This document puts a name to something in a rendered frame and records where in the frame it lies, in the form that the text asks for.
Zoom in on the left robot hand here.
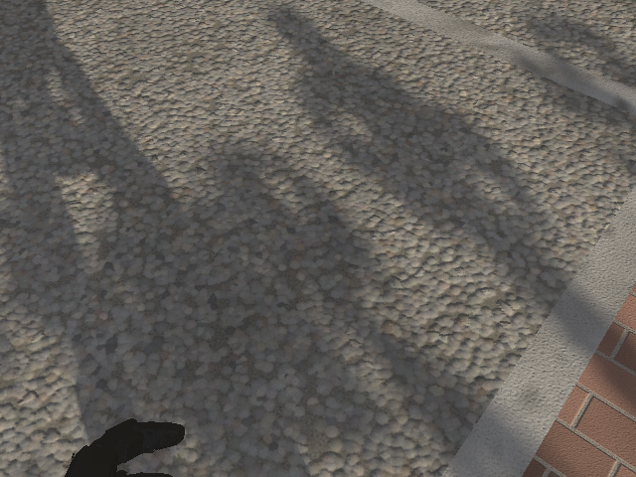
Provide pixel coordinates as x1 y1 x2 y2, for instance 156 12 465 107
65 418 185 477

